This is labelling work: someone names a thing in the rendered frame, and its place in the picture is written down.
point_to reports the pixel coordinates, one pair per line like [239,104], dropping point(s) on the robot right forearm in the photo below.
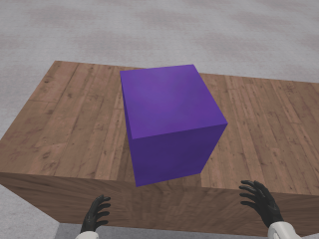
[282,230]

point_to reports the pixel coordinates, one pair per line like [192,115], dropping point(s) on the carton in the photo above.
[173,122]

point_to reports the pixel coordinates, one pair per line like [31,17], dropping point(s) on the robot left hand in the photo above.
[90,221]

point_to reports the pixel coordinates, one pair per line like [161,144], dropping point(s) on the pedestal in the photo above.
[69,145]

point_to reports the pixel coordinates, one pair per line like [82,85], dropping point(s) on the robot right hand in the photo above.
[264,204]

